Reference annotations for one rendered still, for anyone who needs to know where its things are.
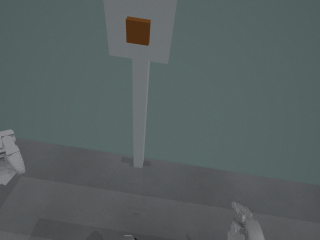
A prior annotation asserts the panel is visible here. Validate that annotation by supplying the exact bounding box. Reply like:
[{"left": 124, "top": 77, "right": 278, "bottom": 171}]
[{"left": 103, "top": 0, "right": 177, "bottom": 168}]

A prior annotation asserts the button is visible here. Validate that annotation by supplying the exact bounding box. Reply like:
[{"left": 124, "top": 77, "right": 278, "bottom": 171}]
[{"left": 126, "top": 16, "right": 151, "bottom": 46}]

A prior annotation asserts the robot right hand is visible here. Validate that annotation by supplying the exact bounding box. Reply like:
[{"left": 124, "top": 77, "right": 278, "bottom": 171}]
[{"left": 227, "top": 201, "right": 265, "bottom": 240}]

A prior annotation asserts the robot left hand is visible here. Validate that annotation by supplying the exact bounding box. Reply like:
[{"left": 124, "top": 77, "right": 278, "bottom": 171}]
[{"left": 0, "top": 129, "right": 26, "bottom": 186}]

